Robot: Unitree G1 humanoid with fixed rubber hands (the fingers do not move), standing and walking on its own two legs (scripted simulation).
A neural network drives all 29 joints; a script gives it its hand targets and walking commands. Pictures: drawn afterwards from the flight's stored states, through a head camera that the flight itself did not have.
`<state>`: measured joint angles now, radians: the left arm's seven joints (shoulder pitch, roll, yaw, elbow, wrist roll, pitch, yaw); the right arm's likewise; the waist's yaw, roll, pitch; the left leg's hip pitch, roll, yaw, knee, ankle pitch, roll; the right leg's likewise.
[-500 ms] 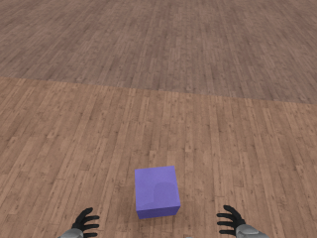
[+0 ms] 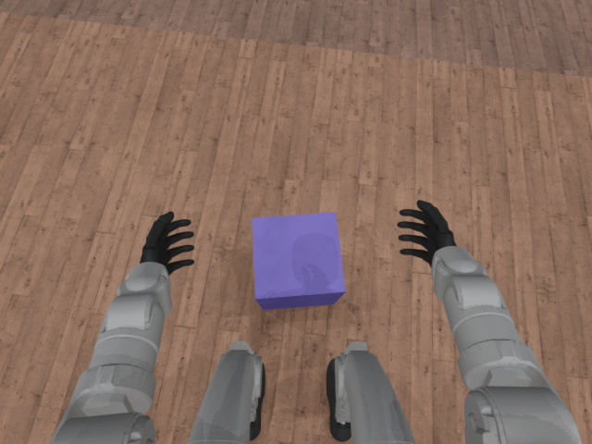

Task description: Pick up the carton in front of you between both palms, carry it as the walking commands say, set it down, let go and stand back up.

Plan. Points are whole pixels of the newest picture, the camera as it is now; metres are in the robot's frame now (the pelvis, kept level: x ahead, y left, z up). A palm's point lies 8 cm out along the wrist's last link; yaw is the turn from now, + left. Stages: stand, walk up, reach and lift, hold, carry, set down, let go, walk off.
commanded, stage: reach and lift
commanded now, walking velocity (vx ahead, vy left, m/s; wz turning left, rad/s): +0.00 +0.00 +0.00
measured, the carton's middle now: (296, 265) +0.45 +0.01 -0.54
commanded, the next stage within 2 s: none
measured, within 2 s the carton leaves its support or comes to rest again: leaves its support in 2.00 s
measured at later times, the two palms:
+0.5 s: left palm (186, 213) +0.46 +0.20 -0.17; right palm (408, 198) +0.49 -0.19 -0.17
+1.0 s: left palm (215, 257) +0.44 +0.20 -0.41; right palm (375, 246) +0.47 -0.18 -0.41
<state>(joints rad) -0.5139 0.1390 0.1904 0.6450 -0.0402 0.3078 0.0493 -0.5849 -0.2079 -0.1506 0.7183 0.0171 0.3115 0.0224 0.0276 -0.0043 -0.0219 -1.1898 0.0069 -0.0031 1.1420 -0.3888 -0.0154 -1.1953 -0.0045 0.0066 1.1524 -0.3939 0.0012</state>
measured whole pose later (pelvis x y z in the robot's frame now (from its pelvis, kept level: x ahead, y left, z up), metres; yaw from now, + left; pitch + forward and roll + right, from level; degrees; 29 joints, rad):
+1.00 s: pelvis -0.05 +0.00 -0.25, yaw +1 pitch +44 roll +2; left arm -1.14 0.25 0.17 0.93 -0.20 0.04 0.15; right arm -1.22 -0.37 -0.08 1.02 0.19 0.05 -0.08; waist 0.03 0.00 0.13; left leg -2.24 -0.04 -0.02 1.98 -0.50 -0.05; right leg -2.25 0.04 0.05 2.00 -0.51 0.03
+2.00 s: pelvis -0.05 +0.00 -0.30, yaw +2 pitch +38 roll +1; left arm -1.35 0.20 0.17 1.14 -0.20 0.02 0.20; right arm -1.43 -0.30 0.00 1.23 0.18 0.03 -0.14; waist 0.02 0.03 0.26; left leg -2.30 -0.07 -0.03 2.16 -0.53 -0.06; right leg -2.30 0.04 0.05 2.18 -0.54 0.03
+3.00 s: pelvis +0.00 +0.00 -0.07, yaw +0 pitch +35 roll +0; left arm -0.66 -0.08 0.38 0.63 0.12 0.29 0.08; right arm -0.69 0.03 -0.32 0.68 -0.13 0.29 -0.07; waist 0.01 0.00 -0.25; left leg -1.55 -0.11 -0.11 1.46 -0.52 -0.05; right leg -1.56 0.11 0.10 1.47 -0.51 0.04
